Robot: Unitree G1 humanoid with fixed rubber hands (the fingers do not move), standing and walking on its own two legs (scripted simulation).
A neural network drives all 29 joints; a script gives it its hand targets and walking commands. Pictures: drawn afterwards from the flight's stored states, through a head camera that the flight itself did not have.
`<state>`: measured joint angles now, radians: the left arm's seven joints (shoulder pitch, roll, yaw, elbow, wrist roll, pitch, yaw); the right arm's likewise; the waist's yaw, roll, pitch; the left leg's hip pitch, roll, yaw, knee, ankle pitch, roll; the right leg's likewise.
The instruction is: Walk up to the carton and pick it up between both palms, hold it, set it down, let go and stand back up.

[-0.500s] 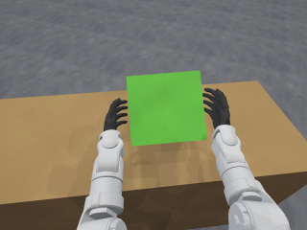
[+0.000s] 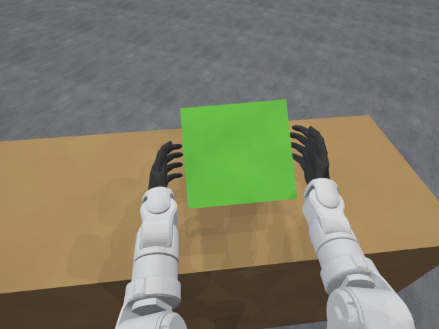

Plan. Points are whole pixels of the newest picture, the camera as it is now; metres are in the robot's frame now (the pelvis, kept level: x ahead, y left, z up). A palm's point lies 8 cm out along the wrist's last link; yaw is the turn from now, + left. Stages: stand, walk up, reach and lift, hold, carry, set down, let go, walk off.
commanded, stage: set down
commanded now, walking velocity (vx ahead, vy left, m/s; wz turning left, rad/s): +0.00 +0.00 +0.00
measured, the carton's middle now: (233, 159) +0.47 -0.03 +0.04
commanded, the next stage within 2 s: none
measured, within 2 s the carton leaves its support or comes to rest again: neither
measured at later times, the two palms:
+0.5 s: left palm (164, 187) +0.37 +0.11 +0.08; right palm (316, 170) +0.37 -0.17 +0.10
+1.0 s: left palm (165, 190) +0.37 +0.11 +0.07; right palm (317, 170) +0.37 -0.18 +0.10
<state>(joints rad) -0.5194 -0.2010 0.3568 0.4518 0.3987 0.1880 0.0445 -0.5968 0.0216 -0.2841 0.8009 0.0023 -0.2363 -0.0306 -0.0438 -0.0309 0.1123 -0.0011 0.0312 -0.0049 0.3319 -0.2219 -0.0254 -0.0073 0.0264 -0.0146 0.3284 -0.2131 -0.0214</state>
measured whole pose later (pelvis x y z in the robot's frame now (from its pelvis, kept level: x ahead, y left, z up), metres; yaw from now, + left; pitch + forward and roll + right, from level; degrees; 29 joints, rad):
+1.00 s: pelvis +0.00 +0.00 +0.00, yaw +0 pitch -6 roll +0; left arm -0.52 -0.23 0.43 0.55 0.42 0.06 0.04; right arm -0.60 0.02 -0.33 0.80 -0.04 -0.23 0.00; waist -0.04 -0.03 0.11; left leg 0.00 0.03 0.00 0.33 -0.23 -0.03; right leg -0.01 0.03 -0.01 0.33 -0.22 -0.02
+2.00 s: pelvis +0.00 -0.01 -0.01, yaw +0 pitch +14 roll +1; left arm -0.53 -0.13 0.39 0.97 0.22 -0.38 0.20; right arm -0.63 -0.08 -0.06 1.09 0.04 -0.43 -0.10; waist -0.01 -0.03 0.00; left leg -0.46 0.03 0.00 0.46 -0.24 -0.04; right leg -0.49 0.03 -0.01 0.50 -0.25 -0.04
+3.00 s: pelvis -0.07 -0.01 -0.02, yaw +0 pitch +8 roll +1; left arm -0.41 -0.02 0.16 0.90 0.01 -0.36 0.21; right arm -0.62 -0.15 0.05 1.19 0.22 -0.38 -0.03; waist 0.01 -0.03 -0.09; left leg -0.49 0.03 0.00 0.51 -0.17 -0.05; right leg -0.52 0.03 -0.01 0.56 -0.18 -0.05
